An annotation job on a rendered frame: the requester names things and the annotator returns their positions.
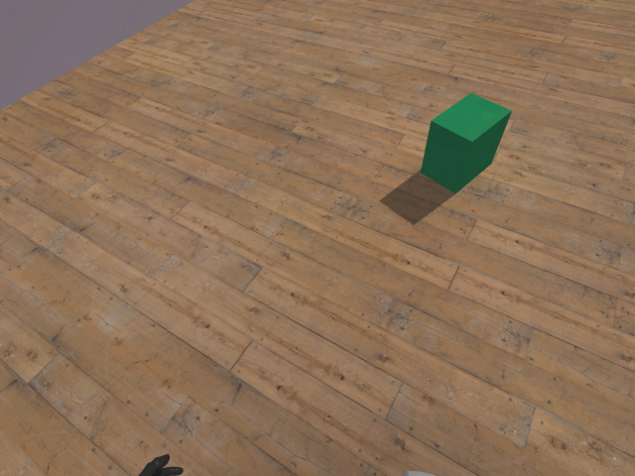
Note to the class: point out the carton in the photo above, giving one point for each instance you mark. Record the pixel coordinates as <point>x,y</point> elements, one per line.
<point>463,140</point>

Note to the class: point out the left robot hand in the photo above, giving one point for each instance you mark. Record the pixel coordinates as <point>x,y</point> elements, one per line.
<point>155,468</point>

